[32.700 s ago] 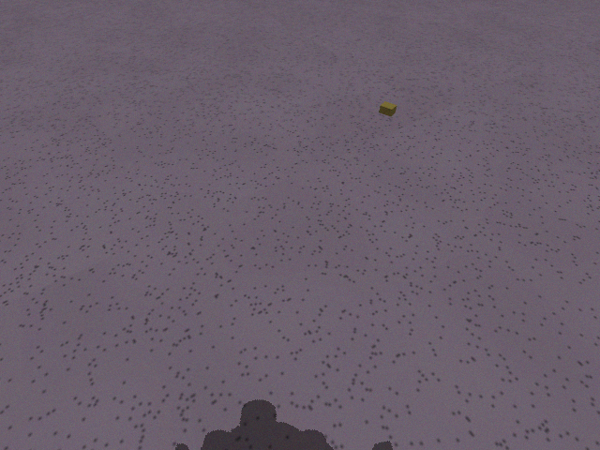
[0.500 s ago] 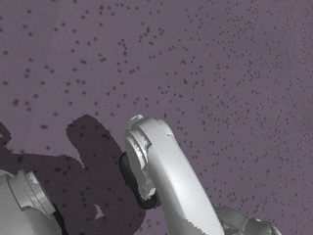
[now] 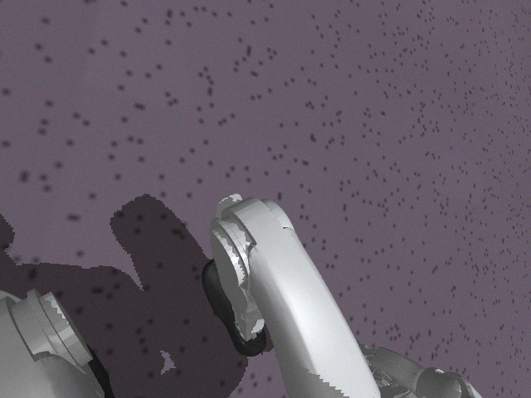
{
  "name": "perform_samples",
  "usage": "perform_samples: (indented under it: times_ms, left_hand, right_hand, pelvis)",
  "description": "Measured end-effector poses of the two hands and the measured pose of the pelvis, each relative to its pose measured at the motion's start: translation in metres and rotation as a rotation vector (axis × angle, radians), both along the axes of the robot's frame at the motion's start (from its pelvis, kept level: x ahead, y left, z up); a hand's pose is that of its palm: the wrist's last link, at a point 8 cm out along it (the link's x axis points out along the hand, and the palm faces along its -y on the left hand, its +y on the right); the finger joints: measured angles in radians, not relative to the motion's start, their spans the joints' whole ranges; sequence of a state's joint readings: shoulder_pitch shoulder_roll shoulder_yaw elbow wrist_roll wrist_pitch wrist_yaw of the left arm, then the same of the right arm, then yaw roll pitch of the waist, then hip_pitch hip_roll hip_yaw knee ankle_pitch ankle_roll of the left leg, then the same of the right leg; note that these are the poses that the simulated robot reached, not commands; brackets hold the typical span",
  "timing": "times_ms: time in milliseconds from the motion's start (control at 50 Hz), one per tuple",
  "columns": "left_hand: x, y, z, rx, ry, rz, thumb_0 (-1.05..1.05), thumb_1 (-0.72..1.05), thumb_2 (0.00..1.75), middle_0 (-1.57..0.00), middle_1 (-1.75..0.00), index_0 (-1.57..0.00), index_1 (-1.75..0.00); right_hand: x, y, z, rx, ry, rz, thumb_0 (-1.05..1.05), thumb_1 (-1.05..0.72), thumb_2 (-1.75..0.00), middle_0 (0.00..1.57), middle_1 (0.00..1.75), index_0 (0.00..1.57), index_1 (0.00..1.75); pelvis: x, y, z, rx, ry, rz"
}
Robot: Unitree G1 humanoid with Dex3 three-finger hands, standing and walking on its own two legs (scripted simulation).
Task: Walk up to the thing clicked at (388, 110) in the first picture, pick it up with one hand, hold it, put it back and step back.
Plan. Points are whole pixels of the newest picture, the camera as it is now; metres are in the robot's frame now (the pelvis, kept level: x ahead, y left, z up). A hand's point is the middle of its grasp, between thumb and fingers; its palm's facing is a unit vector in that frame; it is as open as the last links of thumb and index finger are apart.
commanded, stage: close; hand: left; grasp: from above
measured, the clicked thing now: out of the picture +0.43 +0.32 -0.28
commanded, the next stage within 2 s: settle in 1.08 s
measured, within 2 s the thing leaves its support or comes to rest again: leaves its support in 1.56 s
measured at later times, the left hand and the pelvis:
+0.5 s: hand out of the picture +0.42 +0.30 -0.25, palm faces +0.06 -0.51 -0.86, open 10.9 cm; pelvis +0.00 +0.00 +0.00, yaw +0 degrees
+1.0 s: hand out of the picture +0.42 +0.30 -0.25, palm faces +0.05 -0.51 -0.86, open 10.9 cm; pelvis +0.00 +0.00 +0.00, yaw +0 degrees
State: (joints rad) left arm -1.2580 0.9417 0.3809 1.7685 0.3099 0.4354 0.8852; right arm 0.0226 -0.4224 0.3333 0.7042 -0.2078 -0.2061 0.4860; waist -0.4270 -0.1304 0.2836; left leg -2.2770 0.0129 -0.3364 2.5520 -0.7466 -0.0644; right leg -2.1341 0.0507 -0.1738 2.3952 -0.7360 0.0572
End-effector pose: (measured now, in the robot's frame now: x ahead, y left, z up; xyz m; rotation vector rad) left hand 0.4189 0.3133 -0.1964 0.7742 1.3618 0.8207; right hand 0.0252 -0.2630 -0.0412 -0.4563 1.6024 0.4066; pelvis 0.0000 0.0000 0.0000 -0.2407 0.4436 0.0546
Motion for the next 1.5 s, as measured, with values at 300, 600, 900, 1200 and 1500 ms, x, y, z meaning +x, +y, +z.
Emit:
perform_samples:
  times_ms: [300,600,900,1200,1500]
  left_hand:
    - [-0.0001,0.0,0.0007,0.0,-0.002,0.004,0.01,0.04,0.49,-0.5,-0.55,-0.51,-0.52]
    - [0.0008,-0.0007,0.0011,-0.003,0.0,0.01,0.0,0.04,0.49,-0.51,-0.54,-0.52,-0.51]
    - [0.0017,-0.003,0.0012,0.0,0.005,0.001,0.0,0.05,0.5,-0.52,-0.52,-0.51,-0.51]
    - [0.0015,-0.0037,0.0015,-0.001,0.002,-0.001,0.0,0.05,0.5,-0.53,-0.51,-0.51,-0.5]
    - [0.0027,-0.006,0.0047,-0.02,-0.014,0.033,0.01,0.02,0.38,-0.63,-0.41,-0.6,-0.42]
  right_hand:
    - [-0.0006,-0.0022,-0.0035,0.003,0.006,-0.003,0.0,-0.89,-0.89,0.2,0.3,0.2,0.3]
    - [0.0011,-0.0053,-0.0047,0.002,0.016,0.002,0.0,-0.89,-0.89,0.2,0.3,0.2,0.3]
    - [0.0048,-0.007,-0.0062,0.006,0.012,0.003,0.0,-0.89,-0.89,0.2,0.3,0.2,0.3]
    - [0.0006,-0.0058,-0.0067,0.011,0.02,-0.001,0.0,-0.89,-0.89,0.2,0.3,0.2,0.3]
    - [0.0025,-0.0055,-0.0073,0.02,0.017,-0.006,0.0,-0.9,-0.9,0.2,0.3,0.2,0.3]
  pelvis:
    - [0.0009,-0.001,-0.0023,0.004,0.0,0.001]
    - [0.0022,-0.002,-0.0022,0.008,0.004,0.005]
    - [0.0022,-0.0035,-0.0007,0.01,0.014,0.002]
    - [0.002,-0.0034,-0.001,0.012,0.013,-0.001]
    - [0.0025,-0.0032,-0.0017,0.014,0.006,0.007]
